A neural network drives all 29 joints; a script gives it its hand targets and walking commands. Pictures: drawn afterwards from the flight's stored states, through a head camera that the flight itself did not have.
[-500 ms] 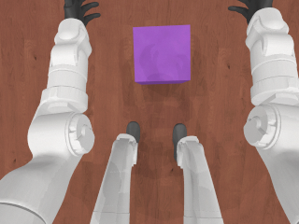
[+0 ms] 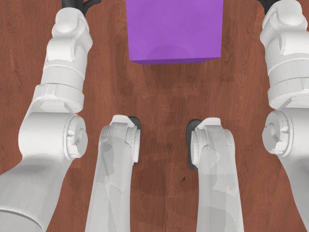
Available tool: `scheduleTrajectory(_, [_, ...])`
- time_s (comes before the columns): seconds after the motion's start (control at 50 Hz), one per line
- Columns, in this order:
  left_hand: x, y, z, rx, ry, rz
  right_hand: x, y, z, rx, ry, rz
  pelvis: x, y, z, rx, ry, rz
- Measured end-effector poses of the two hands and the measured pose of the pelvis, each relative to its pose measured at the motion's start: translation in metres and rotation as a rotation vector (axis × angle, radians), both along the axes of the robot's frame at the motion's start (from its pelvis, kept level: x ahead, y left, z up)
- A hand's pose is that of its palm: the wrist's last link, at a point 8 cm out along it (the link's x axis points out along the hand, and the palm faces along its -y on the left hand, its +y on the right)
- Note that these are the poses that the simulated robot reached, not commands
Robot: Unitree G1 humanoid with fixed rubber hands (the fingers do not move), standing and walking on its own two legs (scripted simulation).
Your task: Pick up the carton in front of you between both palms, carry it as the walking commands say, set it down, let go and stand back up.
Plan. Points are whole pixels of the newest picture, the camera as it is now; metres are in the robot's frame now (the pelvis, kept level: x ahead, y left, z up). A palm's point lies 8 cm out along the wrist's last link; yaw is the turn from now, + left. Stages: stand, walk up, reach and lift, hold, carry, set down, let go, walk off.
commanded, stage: reach and lift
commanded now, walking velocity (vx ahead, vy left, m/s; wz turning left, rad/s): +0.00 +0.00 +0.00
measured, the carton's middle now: (171, 25) +0.54 -0.02 -0.33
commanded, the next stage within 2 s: none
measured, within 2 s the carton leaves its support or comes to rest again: leaves its support in 1.20 s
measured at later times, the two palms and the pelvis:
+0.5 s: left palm (100, 17) +0.54 +0.16 -0.26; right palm (246, 13) +0.55 -0.20 -0.26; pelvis -0.01 +0.00 -0.08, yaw +0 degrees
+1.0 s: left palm (110, 18) +0.54 +0.13 -0.25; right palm (235, 13) +0.55 -0.17 -0.25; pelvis -0.02 +0.00 -0.08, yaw +0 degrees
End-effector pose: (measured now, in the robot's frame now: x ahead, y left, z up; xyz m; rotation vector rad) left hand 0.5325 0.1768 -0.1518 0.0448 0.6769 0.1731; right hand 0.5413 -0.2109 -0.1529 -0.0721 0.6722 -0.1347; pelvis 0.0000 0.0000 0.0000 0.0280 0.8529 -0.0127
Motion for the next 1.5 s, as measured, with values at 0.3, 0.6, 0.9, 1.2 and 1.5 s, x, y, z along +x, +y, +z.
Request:
scheduleTrajectory(0.3, [-0.001, -0.009, -0.096, -0.014, 0.07, -0.013, -0.001, 0.011, -0.097, 0.015, 0.068, 0.007, -0.018, -0.002, -0.068, 0.002, -0.164, 0.003])
scheduleTrajectory(0.6, [0.01, -0.02, -0.105, -0.021, 0.042, -0.034, 0.007, 0.015, -0.105, 0.021, 0.038, 0.015, -0.006, -0.003, -0.085, 0.0, -0.186, 0.002])
scheduleTrajectory(0.9, [0.006, -0.043, -0.102, -0.041, 0.048, -0.054, 0.004, 0.04, -0.101, 0.038, 0.049, 0.037, -0.018, -0.001, -0.078, -0.003, -0.212, 0.004])
scheduleTrajectory(1.2, [0.009, -0.042, -0.095, -0.051, 0.067, -0.034, 0.0, 0.04, -0.098, 0.063, 0.069, 0.039, -0.007, -0.002, -0.088, -0.003, -0.201, 0.005])
scheduleTrajectory(1.5, [-0.025, -0.051, 0.046, -0.074, 0.007, -0.006, -0.037, 0.037, 0.047, 0.075, 0.015, -0.045, -0.015, 0.002, -0.03, -0.007, -0.115, -0.021])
